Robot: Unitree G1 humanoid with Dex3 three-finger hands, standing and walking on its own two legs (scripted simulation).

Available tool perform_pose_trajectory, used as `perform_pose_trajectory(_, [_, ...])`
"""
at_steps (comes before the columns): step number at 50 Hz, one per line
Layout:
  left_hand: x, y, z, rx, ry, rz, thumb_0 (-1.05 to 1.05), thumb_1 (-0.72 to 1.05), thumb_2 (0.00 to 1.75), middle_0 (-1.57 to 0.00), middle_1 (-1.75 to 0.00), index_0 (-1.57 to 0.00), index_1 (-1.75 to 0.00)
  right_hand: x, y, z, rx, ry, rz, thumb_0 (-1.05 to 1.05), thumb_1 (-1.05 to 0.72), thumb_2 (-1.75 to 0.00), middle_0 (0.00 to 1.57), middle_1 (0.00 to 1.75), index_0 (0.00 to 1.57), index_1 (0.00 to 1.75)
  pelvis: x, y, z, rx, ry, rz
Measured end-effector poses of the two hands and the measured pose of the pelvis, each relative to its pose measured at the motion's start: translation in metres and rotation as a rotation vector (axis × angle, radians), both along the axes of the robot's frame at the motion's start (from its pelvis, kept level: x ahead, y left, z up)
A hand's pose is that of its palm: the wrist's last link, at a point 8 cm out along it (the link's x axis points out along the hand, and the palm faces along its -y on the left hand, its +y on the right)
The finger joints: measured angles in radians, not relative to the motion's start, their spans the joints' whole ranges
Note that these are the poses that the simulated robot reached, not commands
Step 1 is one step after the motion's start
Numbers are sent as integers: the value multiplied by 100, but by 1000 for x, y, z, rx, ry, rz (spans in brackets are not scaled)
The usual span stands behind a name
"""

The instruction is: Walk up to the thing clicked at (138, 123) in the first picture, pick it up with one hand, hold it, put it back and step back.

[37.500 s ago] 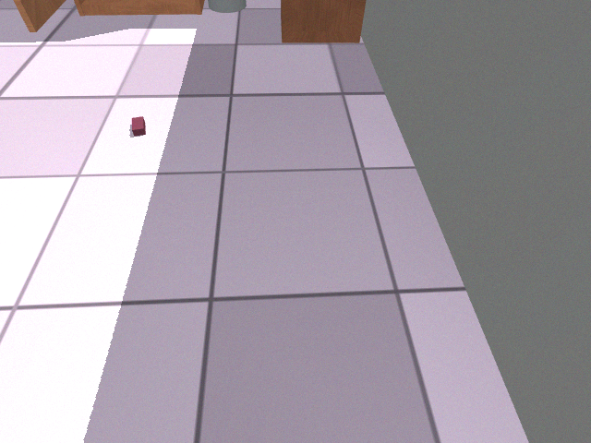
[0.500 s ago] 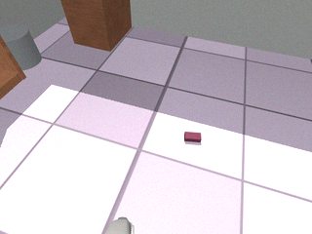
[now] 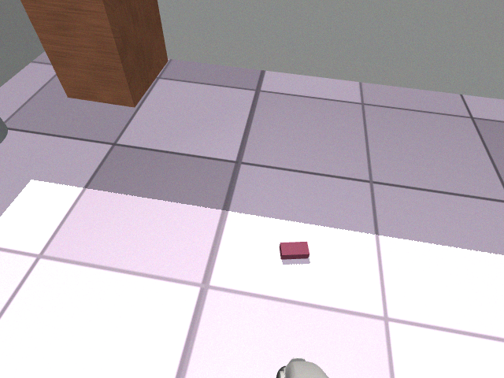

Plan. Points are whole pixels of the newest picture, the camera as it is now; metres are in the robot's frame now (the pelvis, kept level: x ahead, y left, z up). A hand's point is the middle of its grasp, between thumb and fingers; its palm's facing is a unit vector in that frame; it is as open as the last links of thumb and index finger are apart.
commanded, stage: walk up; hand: right
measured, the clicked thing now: (294, 250) +0.72 -0.24 -0.75
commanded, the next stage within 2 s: none
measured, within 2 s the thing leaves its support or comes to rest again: neither
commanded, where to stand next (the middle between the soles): +0.32 -0.03 m, yaw +2 degrees
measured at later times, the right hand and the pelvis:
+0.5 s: hand (398, 329) +0.22 -0.28 -0.13, palm faces -0.08 +0.89 -0.44, open 7.4 cm; pelvis +0.16 +0.00 -0.01, yaw +2 degrees
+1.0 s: hand (385, 301) +0.29 -0.29 -0.17, palm faces -0.05 +0.93 -0.37, open 7.4 cm; pelvis +0.20 -0.03 -0.02, yaw +1 degrees
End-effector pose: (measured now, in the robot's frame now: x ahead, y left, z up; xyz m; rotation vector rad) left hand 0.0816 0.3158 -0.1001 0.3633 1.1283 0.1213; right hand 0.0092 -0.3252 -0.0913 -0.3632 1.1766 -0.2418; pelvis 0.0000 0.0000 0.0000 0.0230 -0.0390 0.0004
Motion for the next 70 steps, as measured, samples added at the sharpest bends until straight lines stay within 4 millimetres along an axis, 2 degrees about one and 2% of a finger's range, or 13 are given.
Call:
perform_pose_trajectory(6, [65,-25,6,42,-92,-23,1,90,90,-20,-30,-21,-30,40,-21,-30,29,55,-14,0,-90,-90,20,30,21,30,46,-23,-13,-21,-5,-4])
perform_pose_trajectory(9, [80,-33,14,34,-128,8,1,90,90,-20,-30,-21,-30,69,-20,-28,46,59,15,1,-91,-90,20,30,20,30,64,-28,-7,-7,-9,-4])
perform_pose_trajectory(13, [86,-36,20,30,-115,30,1,90,90,-20,-30,-21,-30,111,-20,-21,57,16,43,1,-91,-90,20,30,20,30,87,-28,0,-22,-13,-1])
perform_pose_trajectory(21, [95,-13,-1,4,-37,82,1,90,90,-20,-30,-21,-30,180,-7,-5,17,-4,95,0,-91,-90,20,30,20,30,133,-14,-2,-50,-11,24])
perform_pose_trajectory(27, [122,10,-35,-21,32,103,1,90,90,-20,-30,-21,-30,217,6,4,-70,-48,86,0,-91,-90,20,30,21,30,170,7,-16,-27,-13,27])
perform_pose_trajectory(32, [155,5,-36,-43,47,86,1,90,90,-20,-30,-21,-30,227,14,19,-87,-42,66,0,-91,-90,20,30,21,30,185,9,-5,-47,-12,30])
perform_pose_trajectory(36, [175,0,-34,-45,33,84,1,90,90,-20,-30,-21,-30,233,11,19,-95,-19,73,0,-90,-90,20,30,21,30,193,5,-3,-44,-11,33])
perform_pose_trajectory(40, [186,-9,-34,-29,35,92,1,90,90,-20,-30,-21,-30,244,2,6,-81,-17,77,0,-90,-90,20,30,21,30,198,-4,-9,-30,-9,28])
perform_pose_trajectory(44, [191,-21,-34,9,31,96,1,90,90,-20,-30,-21,-30,261,-12,-20,-43,-33,71,0,-90,-90,20,30,21,30,199,-18,-21,-30,-9,13])
perform_pose_trajectory(49, [191,-37,-21,31,26,94,1,90,90,-20,-30,-21,-30,273,-13,-39,19,-31,61,0,-91,-90,20,30,21,30,199,-29,-20,-17,-8,22])
perform_pose_trajectory(56, [205,-47,-13,25,-3,89,1,90,90,-20,-30,-21,-30,257,-11,-44,55,17,40,0,-91,-90,20,30,21,30,200,-33,-13,8,-15,21])
perform_pose_trajectory(65, [226,-55,-14,-28,-8,62,1,90,90,-20,-30,-21,-30,234,-13,-29,36,93,-8,0,-91,-90,20,30,21,30,206,-29,-3,0,-5,20])
perform_pose_trajectory(70, [232,-53,-16,-45,4,71,1,90,90,-20,-30,-21,-30,236,-12,-21,19,112,-16,0,-91,-90,20,30,21,30,211,-27,2,-7,-2,19])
